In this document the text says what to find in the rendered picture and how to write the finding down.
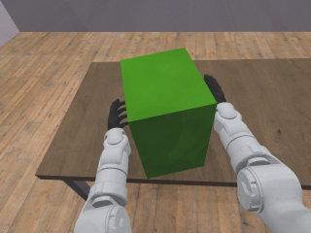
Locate left robot hand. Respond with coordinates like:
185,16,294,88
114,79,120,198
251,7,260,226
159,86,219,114
107,98,128,131

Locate right robot upper arm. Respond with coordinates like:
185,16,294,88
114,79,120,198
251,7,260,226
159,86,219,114
237,163,311,233

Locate right robot forearm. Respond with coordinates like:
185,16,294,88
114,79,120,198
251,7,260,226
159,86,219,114
214,102,303,201

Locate left robot upper arm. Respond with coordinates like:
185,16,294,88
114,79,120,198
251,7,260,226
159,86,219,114
74,204,132,233

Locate right robot hand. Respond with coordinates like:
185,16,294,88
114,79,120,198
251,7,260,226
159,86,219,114
203,74,226,104

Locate table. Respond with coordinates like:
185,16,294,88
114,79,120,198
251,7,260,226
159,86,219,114
35,58,311,201

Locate carton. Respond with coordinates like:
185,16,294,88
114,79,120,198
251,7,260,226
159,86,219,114
120,48,218,179

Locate left robot forearm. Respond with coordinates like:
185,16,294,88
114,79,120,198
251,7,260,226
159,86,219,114
73,127,131,233

